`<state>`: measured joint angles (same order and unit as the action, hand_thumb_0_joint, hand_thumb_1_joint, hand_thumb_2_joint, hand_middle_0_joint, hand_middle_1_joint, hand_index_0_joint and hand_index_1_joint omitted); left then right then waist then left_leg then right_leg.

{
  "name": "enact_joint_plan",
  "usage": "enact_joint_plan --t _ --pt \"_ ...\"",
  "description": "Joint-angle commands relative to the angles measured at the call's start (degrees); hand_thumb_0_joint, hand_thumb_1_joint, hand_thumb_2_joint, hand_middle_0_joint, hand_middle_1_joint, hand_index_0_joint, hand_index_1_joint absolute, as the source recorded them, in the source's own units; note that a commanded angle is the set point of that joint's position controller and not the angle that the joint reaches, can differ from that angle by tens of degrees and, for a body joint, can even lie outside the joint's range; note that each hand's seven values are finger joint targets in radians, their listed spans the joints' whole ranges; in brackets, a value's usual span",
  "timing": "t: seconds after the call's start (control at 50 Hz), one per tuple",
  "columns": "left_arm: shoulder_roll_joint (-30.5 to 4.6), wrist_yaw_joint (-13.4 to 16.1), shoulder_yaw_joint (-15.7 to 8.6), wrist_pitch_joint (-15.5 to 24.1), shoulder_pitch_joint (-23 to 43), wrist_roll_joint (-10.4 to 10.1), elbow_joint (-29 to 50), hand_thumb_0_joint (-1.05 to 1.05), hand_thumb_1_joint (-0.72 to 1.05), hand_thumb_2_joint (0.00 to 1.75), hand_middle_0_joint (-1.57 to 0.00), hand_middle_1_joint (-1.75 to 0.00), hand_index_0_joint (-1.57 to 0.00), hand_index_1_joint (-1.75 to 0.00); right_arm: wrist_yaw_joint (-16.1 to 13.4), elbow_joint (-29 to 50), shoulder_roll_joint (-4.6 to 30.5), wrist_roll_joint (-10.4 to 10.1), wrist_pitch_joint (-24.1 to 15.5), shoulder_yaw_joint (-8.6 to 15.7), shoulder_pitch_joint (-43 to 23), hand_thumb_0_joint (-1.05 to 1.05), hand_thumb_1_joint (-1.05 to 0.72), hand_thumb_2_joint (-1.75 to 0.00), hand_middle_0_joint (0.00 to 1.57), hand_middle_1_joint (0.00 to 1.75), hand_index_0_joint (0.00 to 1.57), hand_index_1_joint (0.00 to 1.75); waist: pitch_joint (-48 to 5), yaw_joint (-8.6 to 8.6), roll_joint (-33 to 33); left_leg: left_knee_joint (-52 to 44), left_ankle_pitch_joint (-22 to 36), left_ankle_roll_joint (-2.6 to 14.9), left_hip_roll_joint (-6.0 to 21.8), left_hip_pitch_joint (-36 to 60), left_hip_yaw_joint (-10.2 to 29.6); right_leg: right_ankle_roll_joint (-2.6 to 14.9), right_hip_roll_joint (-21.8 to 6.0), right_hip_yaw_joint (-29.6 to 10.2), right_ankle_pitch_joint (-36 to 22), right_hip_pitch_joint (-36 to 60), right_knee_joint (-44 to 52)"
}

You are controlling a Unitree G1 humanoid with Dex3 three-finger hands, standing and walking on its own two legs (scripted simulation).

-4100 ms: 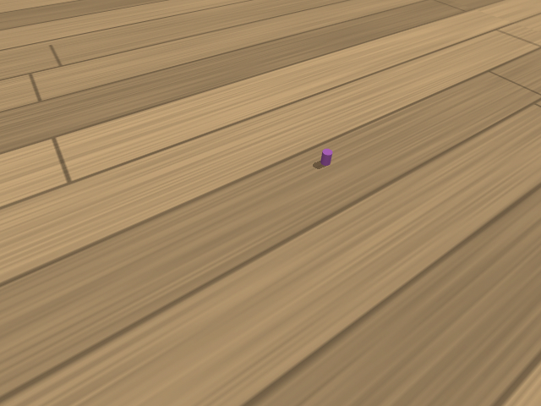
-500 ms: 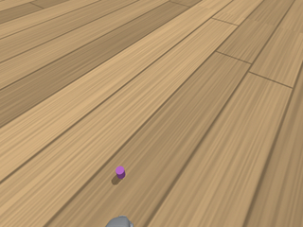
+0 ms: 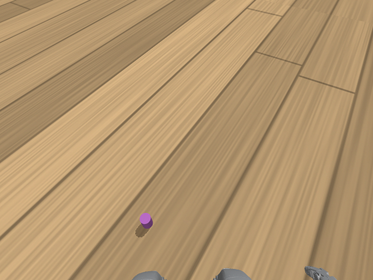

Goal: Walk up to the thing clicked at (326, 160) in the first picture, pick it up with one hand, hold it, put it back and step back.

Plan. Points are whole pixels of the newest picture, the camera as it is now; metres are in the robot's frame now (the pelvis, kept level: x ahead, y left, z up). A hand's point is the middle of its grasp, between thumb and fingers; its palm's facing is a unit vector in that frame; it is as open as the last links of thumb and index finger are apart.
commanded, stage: walk up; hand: left
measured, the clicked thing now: (146, 220) +0.46 +0.22 -0.71
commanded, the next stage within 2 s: stand in 1.04 s
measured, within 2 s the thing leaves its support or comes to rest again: neither
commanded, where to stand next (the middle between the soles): +0.08 -0.02 m, yaw +0 degrees
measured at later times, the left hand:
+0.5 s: hand out of the picture +0.12 +0.24 -0.13, palm faces -0.03 -0.95 -0.30, open 7.4 cm
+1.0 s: hand out of the picture +0.10 +0.25 -0.13, palm faces +0.00 -0.95 -0.32, open 7.4 cm
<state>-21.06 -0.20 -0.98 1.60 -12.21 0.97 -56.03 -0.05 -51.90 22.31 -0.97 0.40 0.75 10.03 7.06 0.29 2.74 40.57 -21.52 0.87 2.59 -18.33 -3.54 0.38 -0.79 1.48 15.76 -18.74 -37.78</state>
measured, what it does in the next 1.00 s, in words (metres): stands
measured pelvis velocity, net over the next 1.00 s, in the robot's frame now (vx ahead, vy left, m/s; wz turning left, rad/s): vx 0.04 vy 0.00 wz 0.00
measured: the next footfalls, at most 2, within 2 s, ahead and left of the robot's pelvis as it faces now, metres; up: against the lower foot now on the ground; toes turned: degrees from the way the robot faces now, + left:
none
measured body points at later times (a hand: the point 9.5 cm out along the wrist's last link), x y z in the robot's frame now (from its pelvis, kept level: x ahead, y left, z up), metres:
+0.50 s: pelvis +0.02 +0.00 +0.03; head +0.02 +0.01 +0.47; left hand +0.12 +0.29 -0.11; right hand +0.08 -0.31 -0.10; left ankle +0.04 +0.12 -0.72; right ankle +0.05 -0.12 -0.72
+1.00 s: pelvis +0.04 +0.00 +0.03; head +0.04 +0.00 +0.48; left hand +0.10 +0.30 -0.11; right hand +0.13 -0.29 -0.11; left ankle +0.04 +0.12 -0.72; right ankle +0.05 -0.12 -0.72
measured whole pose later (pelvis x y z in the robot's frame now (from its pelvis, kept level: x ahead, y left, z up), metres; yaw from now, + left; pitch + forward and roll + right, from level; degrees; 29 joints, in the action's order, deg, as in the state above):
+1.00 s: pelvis +0.04 +0.00 +0.03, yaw +0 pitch -2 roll +0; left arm -18.8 -0.8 -0.3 0.7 -5.2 0.5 -68.2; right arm 0.5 -66.5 19.7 0.1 -0.5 0.0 3.1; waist 2.7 0.9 0.7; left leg 17.7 -9.8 -0.2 1.6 -5.7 -4.4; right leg -0.6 -0.9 1.2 8.1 -7.0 -17.3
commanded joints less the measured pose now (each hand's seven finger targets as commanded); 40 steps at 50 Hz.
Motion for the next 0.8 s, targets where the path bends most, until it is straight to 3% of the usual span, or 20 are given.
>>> enact_joint_plan --t 0.0,0.02,0.04,0.08,0.14,0.3,0.46,0.6,0.78 --pt "-13.4 0.8 -2.2 0.9 5.8 -0.7 4.0 0.00 0.90 0.90 -0.20 -0.30 -0.20 -0.30 -0.1 -0.3 11.7 0.0 -2.0 3.1 0.8 0.00 -0.90 -0.90 0.20 0.30 0.20 0.30 -6.5 -1.96 -10.0 -9.3 3.9 1.68 2.4 9.2 5.2 5.13 -10.6 -11.8 -4.3 -5.0 14.6" --pt "-12.9 0.8 -2.0 1.1 5.8 -0.8 3.3 0.00 0.90 0.90 -0.20 -0.30 -0.20 -0.30 0.1 -0.9 11.6 0.0 -2.2 2.9 -0.5 0.00 -0.90 -0.90 0.20 0.30 0.20 0.30 -7.8 -1.46 -10.3 -10.4 7.3 2.09 3.2 8.7 6.0 3.42 -8.8 -10.2 -5.2 -1.9 14.0" --pt "-12.8 0.7 -1.9 1.1 5.9 -0.8 2.7 0.00 0.90 0.90 -0.20 -0.30 -0.20 -0.30 0.1 -1.5 11.2 0.2 -2.3 2.6 -0.9 0.00 -0.90 -0.90 0.20 0.30 0.20 0.30 -9.0 -1.14 -11.0 -11.9 8.1 2.14 3.7 8.7 6.3 2.96 -8.2 -10.1 -5.5 -0.1 13.9" --pt "-12.6 0.5 -1.8 0.9 6.1 -0.8 1.8 0.00 0.90 0.90 -0.20 -0.30 -0.20 -0.30 0.2 -2.5 11.1 0.9 -2.5 1.9 -2.1 0.00 -0.90 -0.90 0.20 0.30 0.20 0.30 -9.8 -0.40 -10.2 -14.5 5.0 2.20 4.5 8.4 7.2 2.73 -8.3 -10.7 -0.8 1.0 15.6" --pt "-12.3 0.4 -1.8 0.6 8.9 -0.8 0.2 0.00 0.90 0.90 -0.20 -0.30 -0.20 -0.30 0.5 -5.2 10.8 0.9 -2.4 1.4 -3.3 0.00 -0.90 -0.90 0.20 0.30 0.20 0.30 -6.1 -0.22 -7.9 -17.6 3.8 1.45 3.9 5.6 6.6 2.49 -8.1 -10.9 5.7 2.3 18.7" --pt "-10.9 0.0 -1.4 0.3 10.4 -1.5 -3.9 0.00 0.90 0.90 -0.20 -0.30 -0.20 -0.30 0.2 -9.5 10.7 1.3 -3.5 0.6 -6.1 0.00 -0.90 -0.90 0.20 0.30 0.20 0.30 -8.0 0.58 -2.1 -23.9 9.9 0.82 5.6 6.3 7.4 1.70 -6.7 -7.6 -7.1 9.8 18.9" --pt "-10.4 -0.3 -1.2 -0.2 11.4 -1.2 -6.6 0.00 0.90 0.90 -0.20 -0.30 -0.20 -0.30 0.0 -11.1 10.9 1.5 -3.4 0.9 -7.7 0.00 -0.90 -0.90 0.20 0.30 0.20 0.30 -7.4 0.33 -0.2 -27.0 6.3 0.61 6.4 6.8 7.8 0.99 -6.1 -6.5 -6.6 10.8 20.5" --pt "-10.4 -0.2 -1.1 -0.1 11.2 -1.1 -8.0 0.00 0.90 0.90 -0.20 -0.30 -0.20 -0.30 -0.1 -11.3 10.7 1.3 -3.2 1.2 -8.4 0.00 -0.90 -0.90 0.20 0.30 0.20 0.30 -9.2 -0.09 -2.3 -25.5 13.6 0.47 6.2 11.6 6.3 0.38 -6.7 -6.3 -11.4 10.4 21.7" --pt "-10.4 0.1 -1.2 0.2 10.7 -0.8 -8.6 0.00 0.90 0.90 -0.20 -0.30 -0.20 -0.30 0.0 -11.7 10.1 1.2 -2.6 1.5 -8.7 0.00 -0.90 -0.90 0.20 0.30 0.20 0.30 -9.3 -0.49 -4.5 -25.4 13.9 0.28 5.8 14.0 5.9 0.24 -7.2 -6.9 -11.2 9.5 23.6"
